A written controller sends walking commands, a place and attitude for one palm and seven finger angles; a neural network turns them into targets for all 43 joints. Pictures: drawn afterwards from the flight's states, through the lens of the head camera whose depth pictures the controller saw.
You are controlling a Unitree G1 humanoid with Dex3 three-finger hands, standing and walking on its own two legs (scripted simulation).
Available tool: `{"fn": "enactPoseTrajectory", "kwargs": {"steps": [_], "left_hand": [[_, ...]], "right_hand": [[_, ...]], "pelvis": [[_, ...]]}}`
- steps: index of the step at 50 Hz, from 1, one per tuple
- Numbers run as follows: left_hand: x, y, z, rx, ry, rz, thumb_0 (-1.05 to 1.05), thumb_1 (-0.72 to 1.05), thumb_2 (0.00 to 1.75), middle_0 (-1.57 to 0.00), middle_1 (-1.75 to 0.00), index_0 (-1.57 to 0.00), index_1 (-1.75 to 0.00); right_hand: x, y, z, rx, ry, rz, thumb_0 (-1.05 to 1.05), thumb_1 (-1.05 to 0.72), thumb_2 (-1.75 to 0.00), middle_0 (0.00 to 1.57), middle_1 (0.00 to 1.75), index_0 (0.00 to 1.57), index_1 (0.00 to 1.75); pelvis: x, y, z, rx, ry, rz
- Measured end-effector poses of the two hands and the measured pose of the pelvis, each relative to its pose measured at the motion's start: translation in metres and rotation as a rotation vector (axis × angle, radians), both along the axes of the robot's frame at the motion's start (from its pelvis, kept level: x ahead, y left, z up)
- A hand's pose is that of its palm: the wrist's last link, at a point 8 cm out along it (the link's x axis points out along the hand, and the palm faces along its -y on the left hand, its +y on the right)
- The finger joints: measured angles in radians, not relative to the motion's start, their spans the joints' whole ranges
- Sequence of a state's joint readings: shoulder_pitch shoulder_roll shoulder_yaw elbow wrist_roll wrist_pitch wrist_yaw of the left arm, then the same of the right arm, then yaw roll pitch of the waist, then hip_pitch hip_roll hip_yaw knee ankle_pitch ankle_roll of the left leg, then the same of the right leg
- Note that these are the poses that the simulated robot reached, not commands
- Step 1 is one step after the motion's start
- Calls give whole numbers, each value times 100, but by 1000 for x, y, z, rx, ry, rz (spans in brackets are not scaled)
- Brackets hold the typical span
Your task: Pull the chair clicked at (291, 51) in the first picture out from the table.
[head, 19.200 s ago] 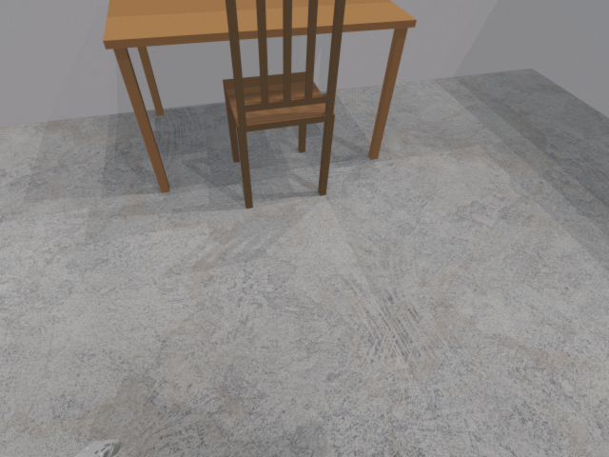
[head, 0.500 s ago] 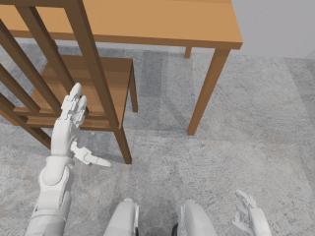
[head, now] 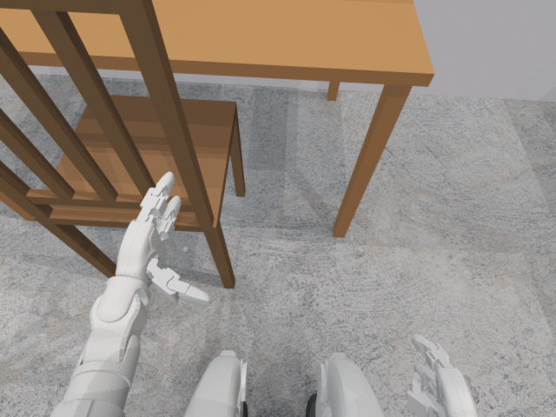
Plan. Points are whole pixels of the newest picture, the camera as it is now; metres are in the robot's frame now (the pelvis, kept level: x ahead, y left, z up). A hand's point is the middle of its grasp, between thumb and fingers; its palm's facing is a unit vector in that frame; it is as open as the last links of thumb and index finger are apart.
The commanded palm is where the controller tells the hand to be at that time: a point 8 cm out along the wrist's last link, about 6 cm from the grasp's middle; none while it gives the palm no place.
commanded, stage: aim the fingers beside a spindle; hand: left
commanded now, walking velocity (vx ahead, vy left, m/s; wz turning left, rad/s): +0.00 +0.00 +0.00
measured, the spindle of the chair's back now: (59, 129) +0.50 +0.35 +0.07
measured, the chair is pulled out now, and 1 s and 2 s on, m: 0.00 0.00 0.00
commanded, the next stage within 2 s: push the fingers through the gap in 0.52 s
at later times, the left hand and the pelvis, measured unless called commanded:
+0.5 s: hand (173, 234) +0.34 +0.16 +0.05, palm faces -0.02 -1.00 -0.07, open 16.9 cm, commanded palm +0.32 +0.21 +0.04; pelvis +0.00 +0.00 +0.00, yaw +0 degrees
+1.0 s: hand (180, 227) +0.37 +0.16 +0.02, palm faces -0.08 -1.00 -0.02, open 17.0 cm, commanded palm +0.36 +0.21 +0.03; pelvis +0.00 +0.00 -0.01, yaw +0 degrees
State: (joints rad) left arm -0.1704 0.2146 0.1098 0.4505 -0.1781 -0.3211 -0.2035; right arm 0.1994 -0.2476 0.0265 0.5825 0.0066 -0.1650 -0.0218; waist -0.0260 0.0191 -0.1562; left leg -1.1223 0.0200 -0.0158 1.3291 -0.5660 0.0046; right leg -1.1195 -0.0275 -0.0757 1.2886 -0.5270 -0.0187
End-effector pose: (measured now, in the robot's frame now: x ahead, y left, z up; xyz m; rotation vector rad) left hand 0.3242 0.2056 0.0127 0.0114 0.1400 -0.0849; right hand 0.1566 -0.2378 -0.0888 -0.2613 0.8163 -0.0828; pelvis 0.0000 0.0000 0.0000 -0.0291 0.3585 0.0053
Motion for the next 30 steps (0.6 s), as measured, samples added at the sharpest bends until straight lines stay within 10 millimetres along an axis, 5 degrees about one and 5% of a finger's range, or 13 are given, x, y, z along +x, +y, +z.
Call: {"fn": "enactPoseTrajectory", "kwargs": {"steps": [3,9,13,18,25,30], "left_hand": [[-2,-4,4,-10,-50,16,-2,-50,30,-6,-8,-6,-8],[4,14,45,64,-242,74,-2,-50,30,-6,-8,-6,-8],[6,19,27,53,-111,51,-2,-50,30,-6,-8,-6,-8],[-6,3,-2,-17,6,5,-2,-50,30,-6,-8,-5,-8],[0,6,42,47,-242,55,-2,-50,30,-6,-8,-6,-8],[6,17,24,53,-105,50,-2,-50,30,-6,-8,-6,-8]], "right_hand": [[-1,-1,1,-14,-2,-8,1,-90,-90,21,30,20,30],[1,-1,0,-9,8,5,1,-90,-90,20,30,20,30],[2,0,0,7,17,8,1,-90,-90,20,30,20,30],[2,-2,3,-9,6,-5,1,-90,-90,21,30,20,30],[6,-4,3,-22,-8,10,1,-90,-90,20,30,20,30],[7,-1,1,4,1,12,1,-90,-90,20,30,20,30]], "pelvis": [[1,0,-1,1,3,-7],[4,0,0,0,-6,-7],[4,0,2,-1,-6,0],[4,1,2,-3,0,0],[4,-1,0,-1,-8,-4],[2,-2,0,0,-6,0]]}}
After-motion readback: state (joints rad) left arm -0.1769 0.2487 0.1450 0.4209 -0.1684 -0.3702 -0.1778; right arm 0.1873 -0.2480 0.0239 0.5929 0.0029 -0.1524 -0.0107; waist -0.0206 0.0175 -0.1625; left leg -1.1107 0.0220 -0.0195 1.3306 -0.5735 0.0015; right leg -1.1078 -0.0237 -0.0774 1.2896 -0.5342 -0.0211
